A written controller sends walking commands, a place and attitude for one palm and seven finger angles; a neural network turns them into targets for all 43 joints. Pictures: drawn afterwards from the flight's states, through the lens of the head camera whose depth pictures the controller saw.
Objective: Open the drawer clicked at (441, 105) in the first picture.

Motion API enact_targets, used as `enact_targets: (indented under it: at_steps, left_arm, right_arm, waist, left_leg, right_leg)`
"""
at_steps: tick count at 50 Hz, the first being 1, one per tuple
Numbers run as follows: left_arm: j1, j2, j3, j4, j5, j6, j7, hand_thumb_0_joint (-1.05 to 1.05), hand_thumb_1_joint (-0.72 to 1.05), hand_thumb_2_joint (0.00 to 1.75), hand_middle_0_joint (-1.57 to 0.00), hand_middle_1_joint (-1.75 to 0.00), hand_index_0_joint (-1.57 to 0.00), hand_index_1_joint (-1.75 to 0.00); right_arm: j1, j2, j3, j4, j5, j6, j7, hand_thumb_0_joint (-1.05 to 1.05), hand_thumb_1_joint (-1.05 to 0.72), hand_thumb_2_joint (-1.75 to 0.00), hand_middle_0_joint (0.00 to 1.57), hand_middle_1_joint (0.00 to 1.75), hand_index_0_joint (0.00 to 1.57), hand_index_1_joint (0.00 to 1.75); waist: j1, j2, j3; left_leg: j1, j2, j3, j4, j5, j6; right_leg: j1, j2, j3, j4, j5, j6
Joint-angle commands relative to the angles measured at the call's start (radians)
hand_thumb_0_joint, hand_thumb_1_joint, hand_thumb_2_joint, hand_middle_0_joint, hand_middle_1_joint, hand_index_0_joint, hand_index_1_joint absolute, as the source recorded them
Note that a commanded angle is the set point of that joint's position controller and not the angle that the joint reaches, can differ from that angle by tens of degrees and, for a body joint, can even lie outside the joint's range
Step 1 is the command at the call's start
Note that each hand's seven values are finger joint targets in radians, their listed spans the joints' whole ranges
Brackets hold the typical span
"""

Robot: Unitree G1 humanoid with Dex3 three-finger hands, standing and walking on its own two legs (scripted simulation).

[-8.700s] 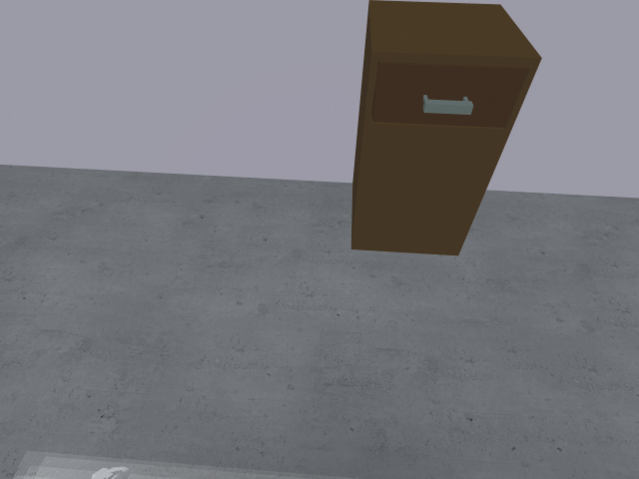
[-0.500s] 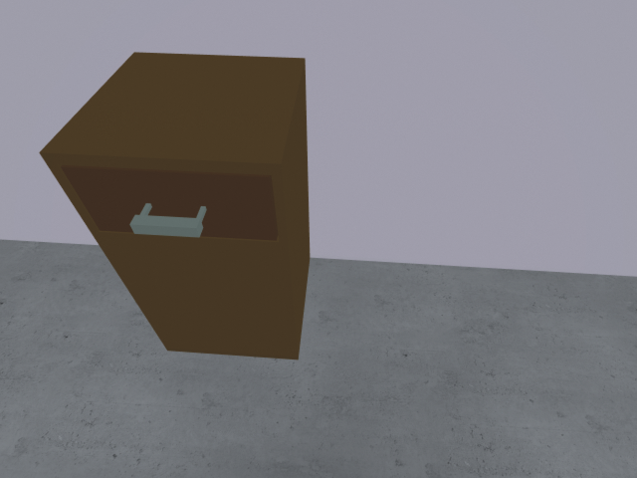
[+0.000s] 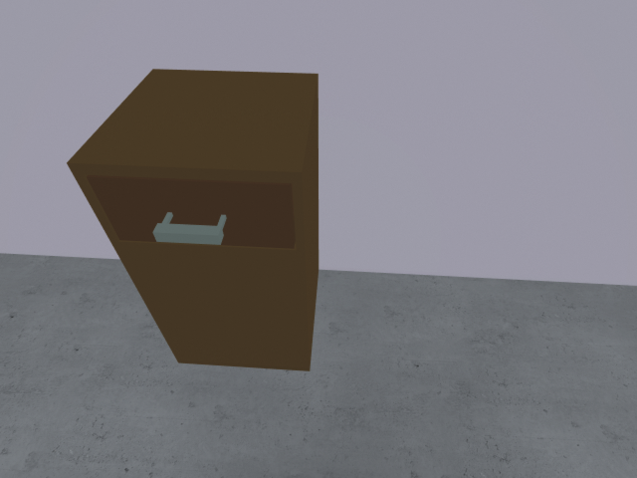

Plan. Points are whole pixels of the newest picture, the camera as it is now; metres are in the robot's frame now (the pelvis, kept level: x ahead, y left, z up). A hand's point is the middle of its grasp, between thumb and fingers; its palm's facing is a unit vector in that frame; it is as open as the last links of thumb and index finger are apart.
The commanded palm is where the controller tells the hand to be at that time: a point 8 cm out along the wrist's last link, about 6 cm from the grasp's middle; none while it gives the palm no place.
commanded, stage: look again from close up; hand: left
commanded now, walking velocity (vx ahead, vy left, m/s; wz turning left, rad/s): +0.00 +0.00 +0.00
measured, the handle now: (192, 226) +0.59 +0.30 -0.07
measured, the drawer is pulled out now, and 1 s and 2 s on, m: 0.00 0.00 0.00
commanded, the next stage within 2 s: shuffle to correct the standing spot in 0.14 s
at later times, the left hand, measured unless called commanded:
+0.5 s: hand out of the picture -0.01 +0.17 -0.18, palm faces +0.09 -0.98 -0.15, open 7.3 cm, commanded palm none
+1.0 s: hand out of the picture +0.10 +0.23 -0.16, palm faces +0.10 -0.96 -0.25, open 7.3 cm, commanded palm none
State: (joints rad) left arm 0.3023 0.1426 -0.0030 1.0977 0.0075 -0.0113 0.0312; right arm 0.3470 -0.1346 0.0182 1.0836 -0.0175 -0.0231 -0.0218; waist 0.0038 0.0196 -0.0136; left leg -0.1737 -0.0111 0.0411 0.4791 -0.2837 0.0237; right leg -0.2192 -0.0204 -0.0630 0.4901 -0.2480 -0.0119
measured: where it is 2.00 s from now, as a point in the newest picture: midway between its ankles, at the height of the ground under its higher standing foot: outside the picture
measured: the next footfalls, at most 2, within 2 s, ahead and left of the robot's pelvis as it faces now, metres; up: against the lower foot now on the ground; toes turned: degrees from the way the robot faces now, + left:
right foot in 0.82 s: +0.09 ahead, -0.07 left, +0.00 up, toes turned -8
left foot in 1.18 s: +0.14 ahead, +0.23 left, +0.00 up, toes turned +1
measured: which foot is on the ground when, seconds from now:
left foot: down 0.00-0.84, up 0.86-1.00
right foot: down 0.00-0.58, up 0.60-0.80, down 0.82-1.00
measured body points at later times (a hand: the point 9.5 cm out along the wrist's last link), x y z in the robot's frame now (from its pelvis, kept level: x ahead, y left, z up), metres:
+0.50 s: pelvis +0.02 +0.01 -0.01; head +0.03 +0.01 +0.44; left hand -0.02 +0.22 -0.17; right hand +0.00 -0.21 -0.17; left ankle -0.01 +0.10 -0.74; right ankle +0.01 -0.11 -0.74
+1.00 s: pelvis +0.06 +0.05 +0.00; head +0.09 +0.03 +0.45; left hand +0.09 +0.28 -0.14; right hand +0.09 -0.18 -0.17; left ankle +0.05 +0.18 -0.67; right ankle +0.05 -0.06 -0.74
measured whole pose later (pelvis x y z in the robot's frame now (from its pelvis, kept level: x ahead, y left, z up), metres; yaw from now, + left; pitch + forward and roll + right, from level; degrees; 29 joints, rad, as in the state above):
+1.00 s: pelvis +0.06 +0.05 +0.00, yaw +1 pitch +1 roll +2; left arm 0.26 0.14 0.05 1.00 0.03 -0.02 0.04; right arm 0.26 -0.18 -0.04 1.03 -0.02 0.05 0.01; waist 0.02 0.01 0.04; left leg -0.47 0.01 0.04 1.03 -0.40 -0.02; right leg -0.24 -0.10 -0.13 0.54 -0.30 -0.01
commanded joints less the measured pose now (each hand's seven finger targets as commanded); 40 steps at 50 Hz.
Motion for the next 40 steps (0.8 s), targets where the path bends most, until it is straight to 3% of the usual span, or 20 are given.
enact_targets:
  at_steps: [1, 12, 14, 16, 18, 20, 23, 24, 26, 27, 28, 29, 30, 31, 33, 35, 37, 39, 40]
  left_arm:
    - [0.067, 0.075, 0.008, -0.027, 0.004, -0.010, 0.003, 0.00, 0.90, 0.90, -0.20, -0.30, -0.20, -0.30]
    - [0.073, 0.066, 0.008, -0.009, 0.003, -0.014, 0.003, 0.00, 0.90, 0.90, -0.20, -0.30, -0.20, -0.30]
    - [0.080, 0.074, 0.014, -0.006, 0.006, -0.016, 0.002, 0.00, 0.90, 0.90, -0.20, -0.30, -0.20, -0.30]
    - [0.078, 0.086, 0.022, -0.011, 0.010, -0.015, 0.003, 0.00, 0.90, 0.90, -0.20, -0.30, -0.20, -0.30]
    - [0.091, 0.098, 0.032, -0.017, 0.011, -0.014, 0.001, 0.00, 0.90, 0.90, -0.20, -0.30, -0.20, -0.30]
    - [0.107, 0.121, 0.045, -0.019, 0.013, -0.013, 0.003, 0.00, 0.90, 0.90, -0.20, -0.30, -0.20, -0.30]
    - [0.125, 0.147, 0.065, -0.029, 0.014, -0.015, 0.007, 0.00, 0.90, 0.90, -0.20, -0.30, -0.20, -0.30]
    - [0.116, 0.149, 0.070, -0.034, 0.016, -0.015, 0.009, 0.00, 0.90, 0.90, -0.20, -0.30, -0.20, -0.30]
    - [0.089, 0.142, 0.073, -0.049, 0.017, -0.007, 0.009, 0.00, 0.90, 0.90, -0.20, -0.30, -0.20, -0.30]
    - [0.071, 0.125, 0.071, -0.058, 0.018, -0.003, 0.007, 0.00, 0.90, 0.90, -0.20, -0.30, -0.20, -0.30]
    - [0.058, 0.096, 0.065, -0.066, 0.019, 0.003, 0.003, 0.00, 0.90, 0.90, -0.20, -0.30, -0.20, -0.30]
    - [0.035, 0.062, 0.054, -0.076, 0.022, 0.005, 0.003, 0.00, 0.90, 0.90, -0.20, -0.30, -0.20, -0.30]
    - [0.005, 0.055, 0.047, -0.091, 0.022, 0.002, 0.005, 0.00, 0.90, 0.90, -0.20, -0.30, -0.20, -0.30]
    - [-0.018, 0.054, 0.047, -0.098, 0.018, 0.001, 0.005, 0.00, 0.90, 0.90, -0.20, -0.30, -0.20, -0.30]
    - [-0.031, 0.044, 0.049, -0.100, 0.014, -0.002, -0.001, 0.00, 0.90, 0.90, -0.20, -0.30, -0.20, -0.30]
    - [-0.019, 0.032, 0.048, -0.101, 0.015, 0.002, -0.005, 0.00, 0.90, 0.90, -0.20, -0.30, -0.20, -0.30]
    - [0.012, 0.031, 0.050, -0.097, 0.015, 0.002, -0.003, 0.00, 0.90, 0.90, -0.20, -0.30, -0.20, -0.30]
    - [0.094, 0.049, 0.057, -0.083, 0.017, -0.009, 0.004, 0.00, 0.90, 0.90, -0.20, -0.30, -0.20, -0.30]
    - [0.159, 0.089, 0.066, -0.068, 0.020, -0.018, 0.010, 0.00, 0.90, 0.90, -0.20, -0.30, -0.20, -0.30]
  right_arm:
    - [0.052, -0.101, -0.012, -0.027, 0.000, -0.012, -0.009, 0.00, -0.90, -0.90, 0.20, 0.30, 0.20, 0.30]
    - [0.059, -0.085, -0.008, 0.013, 0.003, -0.014, -0.013, 0.00, -0.90, -0.90, 0.20, 0.30, 0.20, 0.30]
    - [0.064, -0.090, -0.010, 0.016, 0.002, -0.011, -0.011, 0.00, -0.90, -0.90, 0.20, 0.30, 0.20, 0.30]
    - [0.061, -0.092, -0.013, 0.012, 0.001, -0.002, -0.007, 0.00, -0.90, -0.90, 0.20, 0.30, 0.20, 0.30]
    - [0.054, -0.088, -0.016, -0.002, -0.001, 0.004, -0.004, 0.00, -0.90, -0.90, 0.20, 0.30, 0.20, 0.30]
    - [0.051, -0.081, -0.018, -0.015, -0.003, 0.012, -0.001, 0.00, -0.90, -0.90, 0.20, 0.30, 0.20, 0.30]
    - [0.047, -0.070, -0.024, -0.034, -0.003, 0.012, 0.000, 0.00, -0.90, -0.90, 0.20, 0.30, 0.20, 0.30]
    - [0.049, -0.066, -0.024, -0.033, -0.003, 0.011, 0.000, 0.00, -0.90, -0.90, 0.20, 0.30, 0.20, 0.30]
    - [0.076, -0.064, -0.024, -0.030, -0.003, 0.008, 0.002, 0.00, -0.90, -0.90, 0.20, 0.30, 0.20, 0.30]
    - [0.099, -0.080, -0.024, -0.022, -0.004, 0.003, 0.002, 0.00, -0.90, -0.90, 0.20, 0.30, 0.20, 0.30]
    - [0.123, -0.116, -0.030, -0.014, -0.007, -0.003, 0.000, 0.00, -0.90, -0.90, 0.20, 0.30, 0.20, 0.30]
    - [0.155, -0.150, -0.036, -0.010, -0.006, -0.004, -0.008, 0.00, -0.90, -0.90, 0.20, 0.30, 0.20, 0.30]
    - [0.170, -0.137, -0.034, -0.012, -0.005, -0.003, -0.015, 0.00, -0.90, -0.90, 0.20, 0.30, 0.20, 0.30]
    - [0.162, -0.133, -0.031, -0.020, -0.006, -0.002, -0.017, 0.00, -0.90, -0.90, 0.20, 0.30, 0.20, 0.30]
    - [0.111, -0.142, -0.033, -0.044, -0.011, -0.002, -0.016, 0.00, -0.90, -0.90, 0.20, 0.30, 0.20, 0.30]
    - [0.071, -0.146, -0.037, -0.060, -0.011, -0.001, -0.015, 0.00, -0.90, -0.90, 0.20, 0.30, 0.20, 0.30]
    - [0.054, -0.150, -0.038, -0.066, -0.006, 0.001, -0.015, 0.00, -0.90, -0.90, 0.20, 0.30, 0.20, 0.30]
    - [0.032, -0.158, -0.042, -0.076, 0.001, 0.001, -0.014, 0.00, -0.90, -0.90, 0.20, 0.30, 0.20, 0.30]
    - [0.023, -0.150, -0.044, -0.085, 0.009, 0.000, -0.009, 0.00, -0.90, -0.90, 0.20, 0.30, 0.20, 0.30]
  waist:
    - [0.009, -0.013, 0.117]
    - [0.002, -0.021, 0.102]
    - [0.005, -0.004, 0.081]
    - [0.007, -0.018, 0.112]
    - [0.011, -0.040, 0.125]
    - [0.013, -0.101, 0.141]
    - [0.014, -0.164, 0.111]
    - [0.010, -0.163, 0.113]
    - [-0.006, -0.088, 0.117]
    - [-0.014, -0.009, 0.111]
    - [-0.018, 0.121, 0.084]
    - [-0.029, 0.219, 0.084]
    - [-0.036, 0.215, 0.099]
    - [-0.036, 0.157, 0.103]
    - [-0.019, 0.102, 0.085]
    - [0.001, 0.090, 0.085]
    - [0.023, 0.085, 0.071]
    - [0.068, 0.030, 0.042]
    - [0.095, -0.038, 0.006]
  left_leg:
    - [-0.156, 0.115, -0.130, -0.182, -0.009, 0.030]
    - [-0.101, 0.106, -0.103, -0.148, 0.085, 0.027]
    - [-0.090, 0.096, -0.086, -0.129, 0.047, 0.028]
    - [-0.119, 0.084, -0.074, -0.104, -0.018, 0.027]
    - [-0.149, 0.063, -0.055, -0.059, -0.057, 0.023]
    - [-0.199, 0.031, -0.023, 0.010, -0.092, 0.012]
    - [-0.199, 0.023, 0.009, 0.107, -0.083, 0.001]
    - [-0.183, 0.026, 0.007, 0.091, -0.076, 0.000]
    - [-0.106, 0.029, -0.002, 0.005, -0.028, 0.007]
    - [-0.061, 0.056, -0.043, -0.052, 0.070, 0.022]
    - [0.008, 0.137, -0.142, -0.092, 0.214, 0.063]
    - [0.084, 0.222, -0.241, -0.127, 0.419, 0.125]
    - [0.138, 0.258, -0.278, -0.140, 0.561, 0.186]
    - [0.150, 0.274, -0.285, -0.124, 0.634, 0.221]
    - [0.134, 0.260, -0.234, -0.109, 0.684, 0.233]
    - [0.077, 0.228, -0.169, -0.111, 0.669, 0.213]
    - [0.032, 0.204, -0.144, -0.092, 0.677, 0.191]
    - [-0.010, 0.179, -0.116, -0.008, 0.626, 0.144]
    - [-0.107, 0.133, -0.074, 0.086, 0.507, 0.100]
  right_leg:
    - [0.037, -0.064, 0.074, -0.067, 0.024, -0.028]
    - [0.032, -0.076, 0.086, -0.073, 0.079, -0.029]
    - [0.039, -0.086, 0.096, -0.065, 0.036, -0.039]
    - [0.016, -0.098, 0.118, -0.067, -0.051, -0.052]
    - [0.004, -0.126, 0.167, -0.092, -0.129, -0.071]
    - [0.014, -0.177, 0.234, -0.135, -0.184, -0.099]
    - [0.022, -0.269, 0.313, -0.177, -0.096, -0.143]
    - [0.010, -0.277, 0.303, -0.163, -0.052, -0.149]
    - [-0.044, -0.228, 0.223, -0.089, -0.029, -0.124]
    - [-0.064, -0.166, 0.146, -0.004, -0.019, -0.097]
    - [-0.110, -0.081, 0.035, 0.126, -0.047, -0.057]
    - [-0.211, -0.012, -0.053, 0.260, -0.170, -0.026]
    - [-0.307, -0.008, -0.032, 0.365, -0.322, -0.020]
    - [-0.340, -0.029, -0.014, 0.433, -0.352, -0.026]
    - [-0.307, -0.050, -0.015, 0.440, -0.323, -0.026]
    - [-0.230, -0.043, -0.037, 0.364, -0.266, -0.023]
    - [-0.130, -0.032, -0.050, 0.261, -0.169, -0.025]
    - [0.017, -0.049, -0.038, 0.068, -0.020, -0.032]
    - [0.164, -0.121, 0.045, -0.002, 0.101, -0.060]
